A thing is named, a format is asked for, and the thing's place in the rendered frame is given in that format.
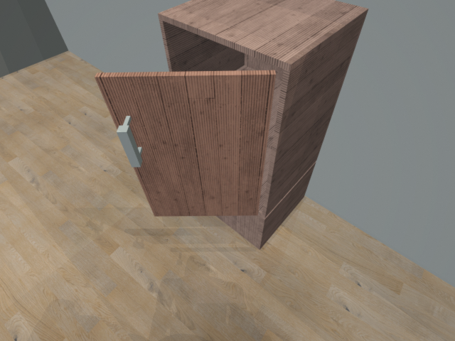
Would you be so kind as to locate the handle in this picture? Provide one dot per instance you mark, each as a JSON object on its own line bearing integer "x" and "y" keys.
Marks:
{"x": 126, "y": 137}

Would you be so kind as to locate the cupboard door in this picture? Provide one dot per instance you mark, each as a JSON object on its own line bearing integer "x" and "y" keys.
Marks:
{"x": 203, "y": 134}

